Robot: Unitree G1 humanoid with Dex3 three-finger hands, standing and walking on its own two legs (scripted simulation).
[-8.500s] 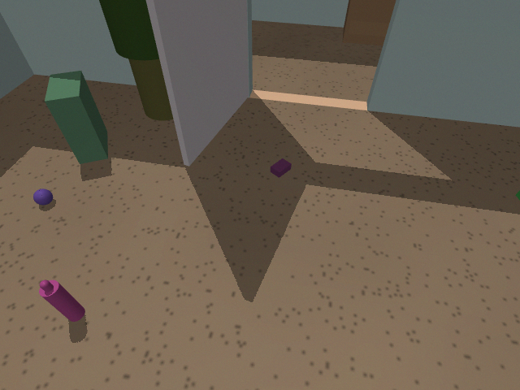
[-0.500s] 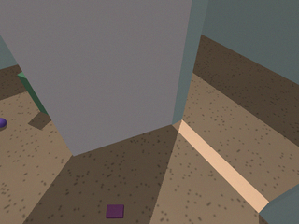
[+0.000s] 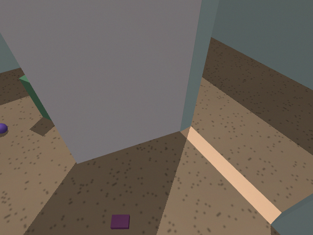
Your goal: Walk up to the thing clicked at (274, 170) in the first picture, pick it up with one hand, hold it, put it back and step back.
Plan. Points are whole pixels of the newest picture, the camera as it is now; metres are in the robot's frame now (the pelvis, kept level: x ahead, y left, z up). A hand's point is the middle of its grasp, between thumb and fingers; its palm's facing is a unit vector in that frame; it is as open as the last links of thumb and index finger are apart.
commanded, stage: stand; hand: left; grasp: from above
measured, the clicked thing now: (120, 221) +0.37 +0.22 -0.76
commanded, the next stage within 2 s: rise first in 1.08 s
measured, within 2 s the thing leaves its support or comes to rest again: neither
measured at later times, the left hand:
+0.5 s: hand out of the picture +0.07 +0.26 -0.16, palm faces -0.02 -0.94 -0.34, open 7.4 cm
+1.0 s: hand out of the picture +0.07 +0.26 -0.16, palm faces -0.02 -0.94 -0.34, open 7.4 cm
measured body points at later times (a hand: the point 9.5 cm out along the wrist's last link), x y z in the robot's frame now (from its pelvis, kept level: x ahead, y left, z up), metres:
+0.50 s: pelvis +0.00 +0.00 +0.00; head +0.02 +0.00 +0.45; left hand +0.07 +0.31 -0.13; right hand +0.08 -0.30 -0.13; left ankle +0.01 +0.14 -0.75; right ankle +0.00 -0.14 -0.75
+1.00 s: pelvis +0.01 +0.00 +0.00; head +0.02 +0.00 +0.45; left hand +0.08 +0.30 -0.13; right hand +0.09 -0.30 -0.13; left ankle +0.01 +0.14 -0.75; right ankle +0.00 -0.14 -0.75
